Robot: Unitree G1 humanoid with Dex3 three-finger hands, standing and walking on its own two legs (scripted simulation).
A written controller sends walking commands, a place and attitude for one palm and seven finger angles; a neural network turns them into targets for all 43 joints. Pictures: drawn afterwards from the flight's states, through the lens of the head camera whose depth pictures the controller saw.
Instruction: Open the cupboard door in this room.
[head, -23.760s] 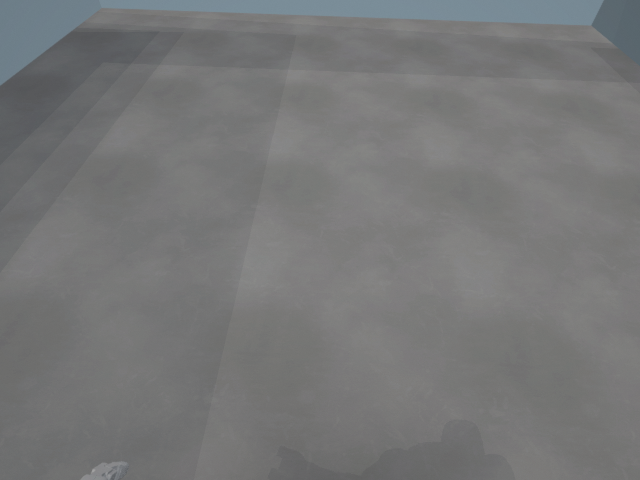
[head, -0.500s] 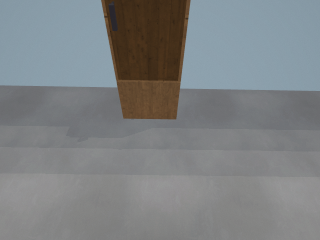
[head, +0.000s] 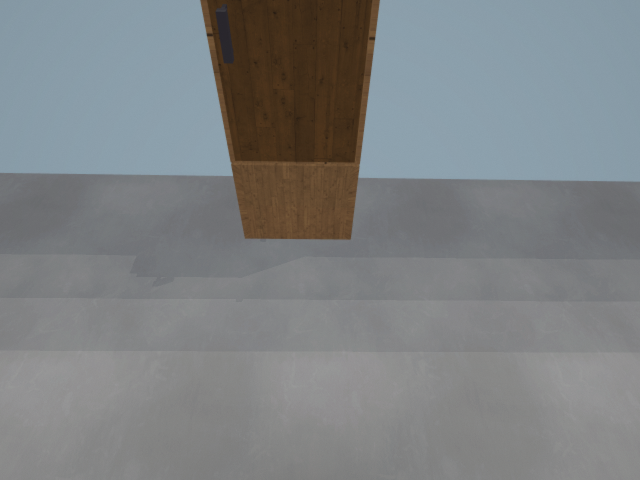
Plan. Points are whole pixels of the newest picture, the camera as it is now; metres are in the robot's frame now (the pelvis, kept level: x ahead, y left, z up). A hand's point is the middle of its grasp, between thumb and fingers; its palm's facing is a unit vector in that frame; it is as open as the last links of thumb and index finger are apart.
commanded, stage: look at it before walking up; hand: left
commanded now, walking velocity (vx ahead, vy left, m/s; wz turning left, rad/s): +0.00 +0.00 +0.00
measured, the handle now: (226, 33) +1.10 +0.31 +0.08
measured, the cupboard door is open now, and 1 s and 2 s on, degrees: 0 0 0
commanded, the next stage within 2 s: walk to a spot facing it in 0.18 s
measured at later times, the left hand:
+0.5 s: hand out of the picture -0.01 +0.19 -0.19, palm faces +0.06 -0.98 -0.18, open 7.4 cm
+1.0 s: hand (162, 411) +0.25 +0.27 -0.18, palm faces +0.07 -0.98 -0.16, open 7.4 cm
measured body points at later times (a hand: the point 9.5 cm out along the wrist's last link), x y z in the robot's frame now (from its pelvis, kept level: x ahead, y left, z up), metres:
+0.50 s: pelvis +0.01 +0.02 -0.01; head +0.01 +0.02 +0.44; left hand -0.01 +0.24 -0.17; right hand +0.00 -0.21 -0.17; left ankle -0.01 +0.11 -0.74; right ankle -0.05 -0.10 -0.74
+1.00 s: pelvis +0.18 +0.08 +0.00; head +0.21 +0.10 +0.44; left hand +0.24 +0.32 -0.16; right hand +0.13 -0.11 -0.16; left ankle +0.08 +0.15 -0.74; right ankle +0.28 -0.04 -0.67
